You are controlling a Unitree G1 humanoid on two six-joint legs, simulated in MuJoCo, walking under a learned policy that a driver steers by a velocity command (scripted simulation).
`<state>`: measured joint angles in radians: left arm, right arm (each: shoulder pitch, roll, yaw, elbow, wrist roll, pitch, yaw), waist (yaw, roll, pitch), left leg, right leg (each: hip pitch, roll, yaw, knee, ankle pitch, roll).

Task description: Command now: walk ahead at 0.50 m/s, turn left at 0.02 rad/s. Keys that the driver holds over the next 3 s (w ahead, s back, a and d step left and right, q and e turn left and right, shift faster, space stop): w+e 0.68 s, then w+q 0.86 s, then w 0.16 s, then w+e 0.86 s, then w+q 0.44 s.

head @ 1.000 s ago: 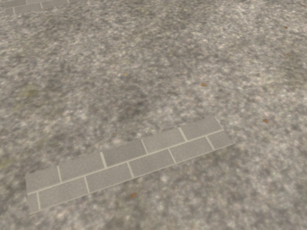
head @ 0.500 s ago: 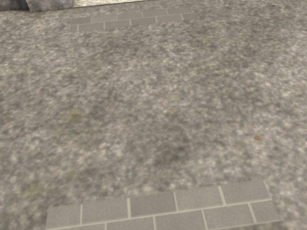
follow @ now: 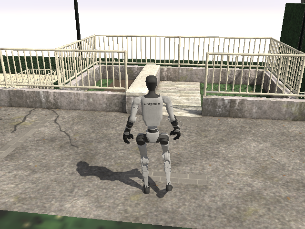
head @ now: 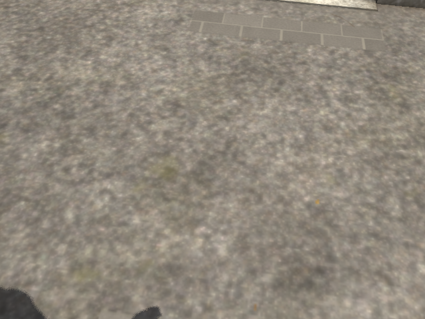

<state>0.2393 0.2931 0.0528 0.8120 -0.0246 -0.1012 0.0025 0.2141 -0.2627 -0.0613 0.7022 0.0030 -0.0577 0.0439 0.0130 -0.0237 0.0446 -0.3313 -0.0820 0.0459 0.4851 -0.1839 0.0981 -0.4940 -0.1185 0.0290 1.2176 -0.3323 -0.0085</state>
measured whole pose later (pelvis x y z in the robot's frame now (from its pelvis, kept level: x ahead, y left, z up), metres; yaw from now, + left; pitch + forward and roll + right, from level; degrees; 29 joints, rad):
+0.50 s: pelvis +0.28 -0.08 -0.02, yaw -14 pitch +2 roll +0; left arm 0.15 0.28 0.06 0.68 -0.02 -0.07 -0.04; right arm 0.28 -0.27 -0.05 0.82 0.01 -0.08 0.00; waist -0.01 -0.01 0.04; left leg -0.24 0.00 0.02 1.14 -0.46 0.02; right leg -0.49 0.07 -0.04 0.62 -0.18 -0.11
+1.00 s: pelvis +0.58 -0.11 -0.01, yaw -19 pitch +3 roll +0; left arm 0.32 0.30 0.05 0.76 0.00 -0.06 0.00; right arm 0.15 -0.28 -0.04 0.70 0.01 -0.11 0.04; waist 0.02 -0.02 0.00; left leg -0.45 -0.07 0.01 0.56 -0.16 0.07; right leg -0.23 0.06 0.09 1.01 -0.47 -0.04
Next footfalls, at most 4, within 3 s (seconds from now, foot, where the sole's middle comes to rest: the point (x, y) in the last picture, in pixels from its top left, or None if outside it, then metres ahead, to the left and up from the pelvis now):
0.42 right None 0.39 -0.17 -0.77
0.92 left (240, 239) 0.72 -0.07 -0.77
1.42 right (304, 186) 0.95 -0.32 -0.77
1.92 left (229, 135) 1.19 -0.04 -0.77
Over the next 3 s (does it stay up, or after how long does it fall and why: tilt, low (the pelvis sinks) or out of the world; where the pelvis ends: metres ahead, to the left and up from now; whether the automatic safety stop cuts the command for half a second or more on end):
stays up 1.62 -0.29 -0.02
